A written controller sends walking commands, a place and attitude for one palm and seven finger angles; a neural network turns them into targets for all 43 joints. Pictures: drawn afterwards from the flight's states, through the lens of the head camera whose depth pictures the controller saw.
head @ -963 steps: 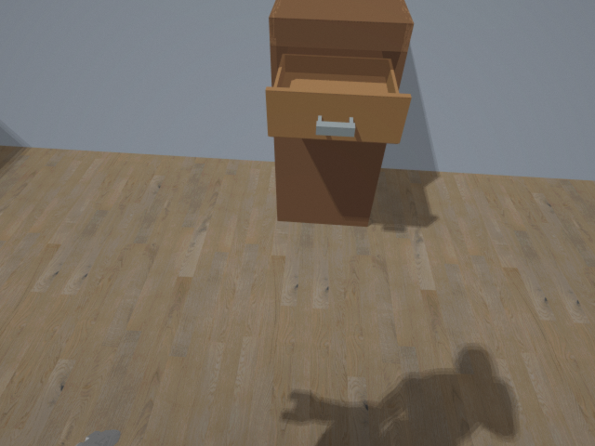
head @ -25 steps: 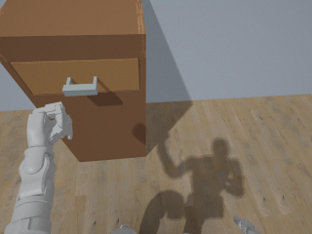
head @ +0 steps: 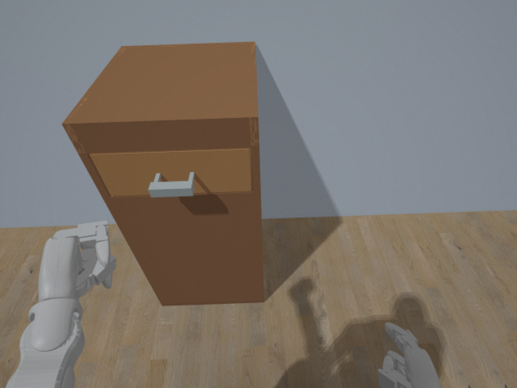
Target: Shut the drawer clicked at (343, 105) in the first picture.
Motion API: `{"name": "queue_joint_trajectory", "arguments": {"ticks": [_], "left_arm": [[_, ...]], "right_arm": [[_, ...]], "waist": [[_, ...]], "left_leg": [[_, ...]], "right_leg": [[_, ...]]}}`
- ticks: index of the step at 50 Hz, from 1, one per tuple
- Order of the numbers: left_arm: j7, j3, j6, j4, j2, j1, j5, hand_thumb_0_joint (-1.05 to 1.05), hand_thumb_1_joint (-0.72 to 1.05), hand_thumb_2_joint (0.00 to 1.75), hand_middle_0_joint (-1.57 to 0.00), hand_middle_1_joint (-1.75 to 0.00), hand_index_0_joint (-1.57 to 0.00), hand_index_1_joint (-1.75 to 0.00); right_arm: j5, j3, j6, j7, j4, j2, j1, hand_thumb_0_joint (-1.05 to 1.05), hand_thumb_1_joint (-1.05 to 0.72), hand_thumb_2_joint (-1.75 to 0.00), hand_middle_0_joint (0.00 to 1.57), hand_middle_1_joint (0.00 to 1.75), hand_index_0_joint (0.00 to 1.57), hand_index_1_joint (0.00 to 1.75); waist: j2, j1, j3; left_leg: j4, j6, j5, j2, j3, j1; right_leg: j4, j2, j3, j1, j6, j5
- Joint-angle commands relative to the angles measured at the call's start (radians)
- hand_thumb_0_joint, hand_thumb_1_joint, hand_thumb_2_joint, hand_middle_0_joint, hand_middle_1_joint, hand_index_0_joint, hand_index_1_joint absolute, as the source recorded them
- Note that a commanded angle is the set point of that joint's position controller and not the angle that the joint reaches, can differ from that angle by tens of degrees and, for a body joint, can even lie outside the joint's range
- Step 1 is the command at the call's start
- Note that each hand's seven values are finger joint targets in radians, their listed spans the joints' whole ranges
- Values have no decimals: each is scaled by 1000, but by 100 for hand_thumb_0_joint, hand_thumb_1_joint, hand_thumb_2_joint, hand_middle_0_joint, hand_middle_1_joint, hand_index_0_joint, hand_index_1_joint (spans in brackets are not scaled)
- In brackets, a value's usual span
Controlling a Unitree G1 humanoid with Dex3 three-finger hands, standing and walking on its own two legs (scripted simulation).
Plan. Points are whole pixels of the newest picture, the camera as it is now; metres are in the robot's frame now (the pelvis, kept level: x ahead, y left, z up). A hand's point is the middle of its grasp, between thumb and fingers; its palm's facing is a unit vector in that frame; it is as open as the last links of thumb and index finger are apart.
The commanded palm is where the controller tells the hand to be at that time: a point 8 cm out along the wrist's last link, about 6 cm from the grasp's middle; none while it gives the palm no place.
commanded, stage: draw the hand back to the body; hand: left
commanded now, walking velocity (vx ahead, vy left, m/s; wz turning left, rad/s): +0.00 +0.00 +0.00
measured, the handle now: (173, 182) +0.57 +0.27 -0.04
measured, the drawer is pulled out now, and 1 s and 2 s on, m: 0.00 0.00 0.00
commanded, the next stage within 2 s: step back with the hand held close in 0.52 s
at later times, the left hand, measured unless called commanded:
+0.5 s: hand (73, 286) +0.19 +0.23 +0.16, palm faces +0.40 -0.83 -0.39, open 3.2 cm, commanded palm +0.14 +0.27 +0.18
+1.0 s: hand (72, 288) +0.19 +0.24 +0.15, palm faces +0.24 -0.84 -0.50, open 3.2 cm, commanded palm +0.13 +0.29 +0.18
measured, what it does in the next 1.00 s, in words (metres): stands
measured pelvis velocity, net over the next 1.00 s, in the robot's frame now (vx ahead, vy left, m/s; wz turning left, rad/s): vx -0.01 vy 0.01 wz -0.04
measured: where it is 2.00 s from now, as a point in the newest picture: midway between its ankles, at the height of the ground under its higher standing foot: outside the picture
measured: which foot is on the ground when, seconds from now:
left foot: down 0.00-1.00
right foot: down 0.00-1.00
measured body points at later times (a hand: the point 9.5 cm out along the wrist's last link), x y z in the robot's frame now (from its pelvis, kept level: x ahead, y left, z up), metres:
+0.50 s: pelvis +0.01 -0.01 +0.01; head -0.01 -0.04 +0.45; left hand +0.16 +0.27 +0.18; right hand +0.21 -0.23 -0.07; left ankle +0.01 +0.11 -0.74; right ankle -0.02 -0.10 -0.74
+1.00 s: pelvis -0.01 +0.01 +0.00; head +0.02 +0.00 +0.45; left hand +0.17 +0.28 +0.18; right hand +0.16 -0.24 -0.08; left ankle +0.01 +0.11 -0.74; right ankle -0.02 -0.10 -0.74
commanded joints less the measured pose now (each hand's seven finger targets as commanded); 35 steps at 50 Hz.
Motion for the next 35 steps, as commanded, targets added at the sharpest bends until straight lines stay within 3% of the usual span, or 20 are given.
{"name": "queue_joint_trajectory", "arguments": {"ticks": [1, 4, 8, 9, 10, 15, 17, 19, 20, 22, 24, 28, 31, 32, 33, 34, 35], "left_arm": [[7, 102, -62, -314, 165, -67, -4, 0, 90, 90, -140, -160, -140, -160], [4, 129, -67, -396, 179, 2, -4, 0, 90, 90, -140, -160, -140, -160], [1, 174, -75, -481, 197, 97, -8, 0, 90, 90, -140, -160, -140, -160], [1, 176, -77, -512, 193, 116, -8, 0, 90, 90, -140, -160, -140, -160], [3, 195, -80, -520, 205, 146, -6, 0, 90, 90, -140, -160, -140, -160], [-1, 210, -99, -629, 193, 251, -5, 0, 90, 90, -140, -160, -140, -160], [-2, 223, -100, -638, 191, 317, -9, 0, 90, 90, -140, -160, -140, -160], [-6, 192, -92, -584, 154, 306, -7, 0, 90, 90, -140, -160, -140, -160], [-4, 203, -96, -578, 163, 285, -4, 0, 90, 90, -140, -160, -140, -160], [-3, 188, -91, -550, 144, 276, -3, 0, 90, 90, -140, -160, -140, -160], [0, 194, -96, -569, 158, 252, 0, 0, 90, 90, -140, -160, -140, -160], [4, 218, -103, -611, 187, 248, 0, 0, 90, 90, -140, -160, -140, -160], [8, 212, -105, -645, 182, 265, 2, 0, 90, 90, -140, -160, -140, -160], [10, 222, -102, -636, 190, 272, 3, 0, 90, 90, -140, -160, -140, -160], [17, 371, -152, -754, 335, 107, 14, 0, 90, 90, -140, -160, -140, -160], [10, 322, -161, -635, 254, 214, 21, 0, 90, 90, -140, -160, -140, -160], [6, 281, -157, -599, 215, 268, 26, 0, 90, 90, -140, -160, -140, -160]], "right_arm": [[-7, -53, -70, -5, -147, -103, -132, 0, -90, -90, 20, 30, 20, 30], [-13, -55, -84, 1, -144, -98, -133, 0, -90, -90, 20, 30, 20, 30], [-22, -61, -101, 6, -141, -96, -135, 0, -90, -90, 20, 30, 20, 30], [-22, -63, -105, 8, -143, -93, -136, 0, -90, -90, 20, 30, 20, 30], [-25, -64, -110, 9, -141, -92, -135, 0, -90, -90, 20, 30, 20, 30], [-24, -71, -133, 13, -145, -86, -133, 0, -90, -90, 20, 30, 20, 30], [-23, -76, -141, 12, -143, -80, -136, 0, -90, -90, 20, 30, 20, 30], [-22, -77, -136, 12, -136, -82, -128, 0, -90, -90, 20, 30, 20, 30], [-23, -80, -136, 11, -132, -90, -122, 0, -90, -90, 20, 30, 20, 30], [-21, -83, -133, 6, -129, -90, -116, 0, -90, -90, 20, 30, 20, 30], [-21, -81, -132, 2, -135, -89, -119, 0, -90, -90, 20, 30, 20, 30], [-28, -77, -143, -1, -140, -84, -126, 0, -90, -90, 20, 30, 20, 30], [-28, -76, -154, 2, -141, -80, -127, 0, -90, -90, 20, 30, 20, 30], [-27, -76, -156, 3, -138, -79, -125, 0, -90, -90, 20, 30, 20, 30], [-32, -82, -131, 11, -165, -102, -109, 0, -90, -90, 20, 30, 20, 30], [-37, -82, -114, 12, -135, -82, -97, 0, -90, -90, 20, 30, 20, 30], [-36, -83, -101, 15, -144, -81, -103, 0, -90, -90, 20, 30, 20, 30]], "waist": [[4, 2, -71], [18, 8, -64], [-24, 14, -39], [2, 15, -52], [-26, 20, -39], [13, 26, -40], [-19, 31, -24], [-45, 16, 26], [-67, 15, 25], [-57, 8, 50], [-25, 12, 32], [-23, 28, -30], [14, 30, -53], [15, 32, -45], [-30, -10, 55], [-65, -20, 45], [-79, -21, 44]], "left_leg": [[-126, 23, 133, 10, -51, 147], [-137, 21, 179, 7, -46, 169], [-133, 26, 203, 1, -34, 183], [-131, 25, 208, 1, -32, 190], [-128, 27, 218, 0, -30, 190], [-122, 24, 227, 0, -27, 205], [-113, 24, 241, 4, -28, 194], [-120, 25, 211, 10, -28, 182], [-123, 26, 201, 7, -28, 183], [-123, 25, 185, 9, -28, 177], [-125, 27, 181, 8, -31, 185], [-121, 28, 208, 1, -33, 204], [-113, 24, 256, 3, -32, 206], [-112, 21, 255, 3, -35, 199], [-75, 30, 179, 27, -38, 120], [-61, 29, 171, 25, -43, 119], [-65, 28, 186, 28, -39, 123]], "right_leg": [[-152, -7, 56, 8, -5, 186], [-167, -5, 56, 41, -6, 236], [-200, -6, 62, 50, 2, 271], [-195, -9, 63, 62, 2, 277], [-202, -8, 63, 54, 3, 293], [-205, -6, 65, 55, 4, 303], [-201, -3, 61, 55, 4, 327], [-204, -4, 62, 27, 9, 293], [-211, -3, 59, 18, 11, 278], [-214, -4, 60, 5, 11, 255], [-203, -9, 62, 13, 9, 246], [-194, -11, 63, 49, 7, 286], [-172, -13, 60, 73, 5, 343], [-176, -11, 59, 70, 2, 339], [-228, -77, 184, -33, 5, 443], [-214, -101, 167, -27, 0, 478], [-204, -102, 164, -30, 5, 504]]}}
